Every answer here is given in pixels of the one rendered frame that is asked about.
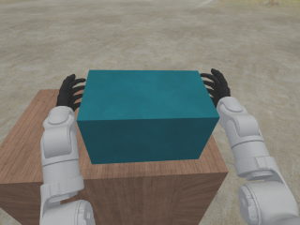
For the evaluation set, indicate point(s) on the right robot upper arm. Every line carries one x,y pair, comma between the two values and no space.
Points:
267,203

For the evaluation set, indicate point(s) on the right robot forearm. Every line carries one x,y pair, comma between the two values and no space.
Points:
252,160

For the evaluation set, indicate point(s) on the pedestal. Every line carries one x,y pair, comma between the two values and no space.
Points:
166,192

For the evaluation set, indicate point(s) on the left robot forearm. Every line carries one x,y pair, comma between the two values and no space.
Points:
62,178

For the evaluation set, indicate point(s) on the left robot upper arm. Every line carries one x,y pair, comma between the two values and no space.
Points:
70,213

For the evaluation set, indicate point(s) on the carton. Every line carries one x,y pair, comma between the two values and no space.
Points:
130,116

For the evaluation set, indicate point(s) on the robot right hand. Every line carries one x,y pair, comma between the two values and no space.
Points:
219,84

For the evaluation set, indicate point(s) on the robot left hand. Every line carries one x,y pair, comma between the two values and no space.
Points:
66,92

